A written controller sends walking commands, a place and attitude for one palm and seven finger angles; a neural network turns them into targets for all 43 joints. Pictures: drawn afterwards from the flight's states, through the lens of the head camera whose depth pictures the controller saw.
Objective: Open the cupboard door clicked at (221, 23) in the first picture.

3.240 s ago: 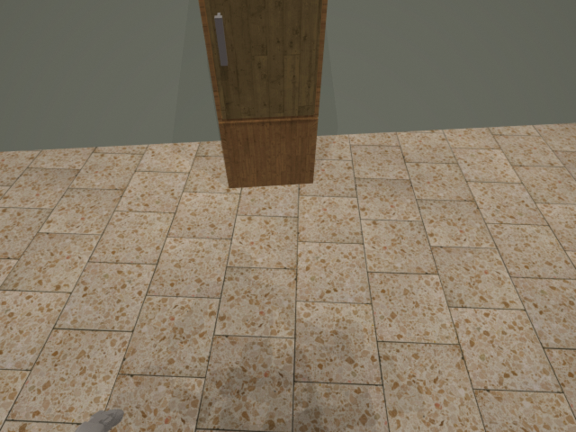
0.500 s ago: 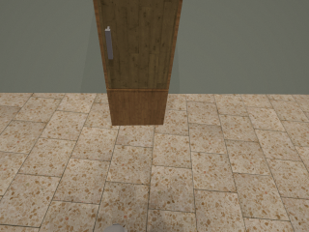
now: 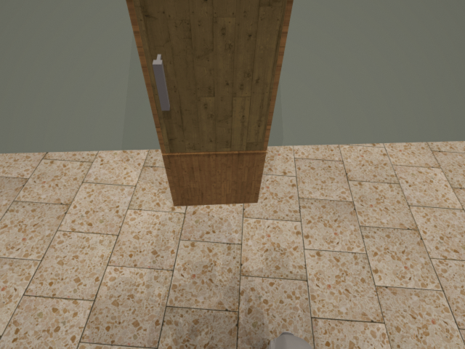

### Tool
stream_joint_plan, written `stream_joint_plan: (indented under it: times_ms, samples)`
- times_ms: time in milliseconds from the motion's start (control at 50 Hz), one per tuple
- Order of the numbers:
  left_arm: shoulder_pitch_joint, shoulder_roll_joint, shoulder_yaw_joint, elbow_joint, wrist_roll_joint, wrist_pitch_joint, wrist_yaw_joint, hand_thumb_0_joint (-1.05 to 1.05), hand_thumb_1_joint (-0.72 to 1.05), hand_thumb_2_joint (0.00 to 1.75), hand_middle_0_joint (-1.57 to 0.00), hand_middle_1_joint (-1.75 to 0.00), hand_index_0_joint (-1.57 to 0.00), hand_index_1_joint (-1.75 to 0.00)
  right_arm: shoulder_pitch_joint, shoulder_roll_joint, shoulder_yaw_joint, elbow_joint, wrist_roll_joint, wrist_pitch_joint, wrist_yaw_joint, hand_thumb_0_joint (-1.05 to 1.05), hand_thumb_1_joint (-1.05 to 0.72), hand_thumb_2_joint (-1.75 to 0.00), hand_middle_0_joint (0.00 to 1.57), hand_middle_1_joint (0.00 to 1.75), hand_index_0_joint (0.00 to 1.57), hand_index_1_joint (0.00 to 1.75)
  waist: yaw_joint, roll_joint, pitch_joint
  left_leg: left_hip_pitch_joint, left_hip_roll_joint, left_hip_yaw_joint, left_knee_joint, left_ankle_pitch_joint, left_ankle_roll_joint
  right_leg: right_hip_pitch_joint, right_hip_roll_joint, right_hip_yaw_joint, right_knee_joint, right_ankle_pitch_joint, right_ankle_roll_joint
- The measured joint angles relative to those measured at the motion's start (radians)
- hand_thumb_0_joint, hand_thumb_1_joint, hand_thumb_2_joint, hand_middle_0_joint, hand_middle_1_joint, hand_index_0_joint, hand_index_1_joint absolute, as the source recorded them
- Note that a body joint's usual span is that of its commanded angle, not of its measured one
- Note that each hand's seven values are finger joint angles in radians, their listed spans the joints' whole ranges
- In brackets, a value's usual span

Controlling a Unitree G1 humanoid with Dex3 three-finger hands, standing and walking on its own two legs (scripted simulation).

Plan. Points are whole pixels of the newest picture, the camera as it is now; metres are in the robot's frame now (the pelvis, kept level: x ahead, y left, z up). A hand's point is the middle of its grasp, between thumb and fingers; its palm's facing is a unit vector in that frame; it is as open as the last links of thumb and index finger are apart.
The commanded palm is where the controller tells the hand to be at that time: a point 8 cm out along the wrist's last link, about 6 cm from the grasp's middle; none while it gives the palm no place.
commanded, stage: take the last steps up to it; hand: left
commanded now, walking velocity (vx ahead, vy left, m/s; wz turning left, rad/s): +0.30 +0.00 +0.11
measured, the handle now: (162, 82) +0.83 +0.24 -0.02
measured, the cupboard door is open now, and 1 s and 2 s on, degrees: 0 0 0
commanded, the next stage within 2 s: come to a stop and stand still in 0.70 s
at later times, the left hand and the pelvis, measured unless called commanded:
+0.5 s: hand out of the picture +0.12 +0.15 -0.18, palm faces +0.16 -0.98 -0.14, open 7.3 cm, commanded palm none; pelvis +0.17 -0.01 +0.00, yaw +4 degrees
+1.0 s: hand (149, 253) +0.35 +0.21 -0.17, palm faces +0.08 -0.97 -0.22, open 7.3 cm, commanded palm none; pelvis +0.29 +0.02 -0.01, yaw +4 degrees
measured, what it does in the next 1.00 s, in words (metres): walks ahead: right foot, then left foot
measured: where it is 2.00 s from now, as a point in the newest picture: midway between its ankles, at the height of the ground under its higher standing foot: outside the picture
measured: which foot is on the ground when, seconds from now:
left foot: down 0.00-0.10, up 0.12-0.54, down 0.56-1.00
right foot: up 0.00-0.08, down 0.10-0.56, up 0.58-0.98, down 1.00-1.00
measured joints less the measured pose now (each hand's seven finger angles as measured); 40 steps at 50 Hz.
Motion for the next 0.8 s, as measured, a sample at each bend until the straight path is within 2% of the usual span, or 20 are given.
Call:
stream_joint_plan:
  times_ms: [60,100,120,160,200,260,340,400,480,540,560,580,620,680,740,800]
  samples:
    - [-0.029,-0.006,-0.002,-0.012,0.000,-0.008,-0.004,0.01,0.92,0.90,-0.20,-0.30,-0.20,-0.30,0.031,0.004,-0.003,0.019,-0.005,0.009,0.002,0.00,-0.91,-0.90,0.20,0.30,0.20,0.30,-0.021,0.019,0.003,0.022,0.011,-0.001,0.042,-0.057,-0.023,0.060,0.017,-0.019,-0.119,-0.010,-0.013]
    - [-0.039,-0.008,-0.005,-0.026,0.002,-0.028,-0.007,0.01,0.92,0.90,-0.20,-0.30,-0.20,-0.30,0.057,0.006,-0.003,0.031,-0.003,0.015,0.006,0.00,-0.91,-0.90,0.20,0.30,0.20,0.30,-0.026,0.032,0.000,0.011,0.028,-0.010,0.129,-0.124,-0.041,0.126,0.035,-0.035,-0.210,0.020,-0.032]
    - [-0.047,-0.012,-0.003,-0.031,0.006,-0.045,-0.005,0.00,0.92,0.90,-0.20,-0.30,-0.20,-0.30,0.059,0.005,-0.004,0.039,0.002,0.020,0.009,0.00,-0.91,-0.90,0.20,0.30,0.20,0.30,-0.022,0.043,0.004,-0.025,0.048,-0.022,0.230,-0.161,-0.033,0.129,0.043,-0.044,-0.195,0.038,-0.057]
    - [-0.052,-0.025,-0.007,-0.040,0.000,-0.068,0.000,0.00,0.92,0.90,-0.20,-0.30,-0.20,-0.30,0.043,-0.001,-0.004,0.045,0.007,0.039,0.015,0.00,-0.91,-0.90,0.20,0.30,0.20,0.30,-0.018,0.060,0.015,-0.140,0.055,-0.094,0.519,-0.203,-0.014,0.144,0.050,-0.067,-0.150,-0.009,-0.078]
    - [-0.034,-0.037,-0.011,-0.039,-0.005,-0.074,0.008,0.00,0.91,0.90,-0.20,-0.30,-0.20,-0.30,0.019,-0.011,-0.011,0.042,0.007,0.049,0.019,0.00,-0.91,-0.90,0.20,0.30,0.20,0.30,-0.008,0.062,0.009,-0.250,0.055,-0.129,0.732,-0.151,-0.003,0.189,0.056,-0.080,-0.175,-0.036,-0.079]
    - [0.007,-0.032,0.003,-0.030,-0.012,-0.077,0.030,-0.01,0.95,0.90,-0.20,-0.30,-0.20,-0.30,-0.030,-0.028,-0.021,0.013,0.001,0.055,0.020,0.01,-0.91,-0.90,0.20,0.30,0.20,0.30,0.003,0.060,-0.016,-0.378,0.078,-0.145,0.821,-0.035,-0.011,0.259,0.071,-0.094,-0.263,-0.021,-0.072]
    - [0.071,-0.026,-0.006,0.003,-0.002,-0.073,0.029,-0.01,0.95,0.90,-0.20,-0.30,-0.20,-0.30,-0.099,-0.051,-0.032,-0.041,-0.003,0.054,0.024,0.00,-0.91,-0.90,0.20,0.30,0.19,0.30,0.004,0.055,-0.043,-0.468,0.105,-0.140,0.720,0.043,-0.034,0.334,0.081,-0.106,-0.361,-0.008,-0.068]
    - [0.114,-0.034,-0.015,0.029,0.001,-0.071,0.022,-0.01,0.94,0.90,-0.20,-0.30,-0.20,-0.30,-0.144,-0.064,-0.036,-0.069,-0.002,0.052,0.029,0.00,-0.92,-0.90,0.20,0.30,0.19,0.30,0.017,0.049,-0.049,-0.475,0.113,-0.125,0.574,0.068,-0.044,0.378,0.082,-0.113,-0.403,-0.013,-0.056]
    - [0.164,-0.043,-0.021,0.055,0.003,-0.068,0.014,0.00,0.92,0.90,-0.20,-0.30,-0.20,-0.30,-0.189,-0.074,-0.031,-0.092,0.000,0.047,0.040,0.00,-0.92,-0.90,0.20,0.30,0.19,0.30,0.052,0.034,-0.041,-0.430,0.102,-0.102,0.383,0.065,-0.040,0.422,0.073,-0.121,-0.406,-0.051,-0.028]
    - [0.202,-0.043,-0.020,0.074,0.002,-0.057,0.013,0.00,0.92,0.90,-0.20,-0.30,-0.20,-0.30,-0.211,-0.070,-0.022,-0.107,0.000,0.035,0.043,0.00,-0.92,-0.90,0.20,0.30,0.19,0.30,0.072,0.017,-0.034,-0.355,0.080,-0.076,0.253,0.076,-0.030,0.441,0.056,-0.123,-0.357,-0.109,0.001]
    - [0.214,-0.041,-0.019,0.081,-0.001,-0.051,0.012,0.00,0.91,0.90,-0.20,-0.30,-0.20,-0.30,-0.216,-0.067,-0.019,-0.112,-0.001,0.025,0.042,0.00,-0.92,-0.90,0.20,0.30,0.19,0.30,0.072,0.006,-0.029,-0.330,0.068,-0.067,0.221,0.107,-0.008,0.434,0.041,-0.118,-0.309,-0.143,0.009]
    - [0.216,-0.037,-0.018,0.089,-0.004,-0.041,0.011,0.00,0.91,0.90,-0.20,-0.30,-0.20,-0.30,-0.223,-0.059,-0.018,-0.116,-0.004,0.015,0.039,0.00,-0.92,-0.90,0.20,0.30,0.19,0.30,0.072,-0.011,-0.021,-0.328,0.054,-0.057,0.241,0.100,0.011,0.406,0.022,-0.101,-0.221,-0.182,0.001]
    - [0.209,-0.034,-0.019,0.097,-0.004,-0.021,0.012,0.00,0.91,0.90,-0.20,-0.30,-0.20,-0.30,-0.227,-0.046,-0.009,-0.126,-0.004,0.003,0.029,0.00,-0.91,-0.90,0.20,0.30,0.19,0.30,0.072,-0.022,-0.007,-0.307,0.044,-0.037,0.261,0.056,0.031,0.308,0.023,-0.040,0.025,-0.266,-0.018]
    - [0.177,-0.028,-0.015,0.095,-0.002,-0.014,0.009,0.01,0.91,0.90,-0.20,-0.30,-0.20,-0.30,-0.211,-0.028,-0.008,-0.125,0.007,-0.007,0.004,-0.01,-0.93,-0.90,0.20,0.30,0.20,0.30,0.057,-0.021,-0.001,-0.243,0.025,-0.017,0.189,0.056,0.034,0.168,0.026,-0.002,0.261,-0.223,-0.029]
    - [0.130,-0.020,-0.011,0.071,-0.002,-0.016,0.010,0.01,0.91,0.90,-0.20,-0.30,-0.20,-0.30,-0.186,-0.041,-0.009,-0.111,0.010,-0.016,-0.011,-0.02,-0.96,-0.90,0.20,0.30,0.20,0.30,0.044,-0.019,0.001,-0.182,-0.001,-0.005,0.098,0.082,0.045,0.076,0.018,0.013,0.295,-0.144,-0.017]
    - [0.082,-0.012,-0.007,0.041,-0.001,-0.014,0.014,0.01,0.91,0.90,-0.20,-0.30,-0.20,-0.30,-0.146,-0.041,-0.002,-0.082,0.007,-0.010,-0.011,-0.02,-0.95,-0.90,0.20,0.30,0.20,0.30,0.038,-0.016,-0.005,-0.135,-0.018,-0.005,0.039,0.093,0.048,0.032,0.014,0.020,0.245,-0.097,-0.008]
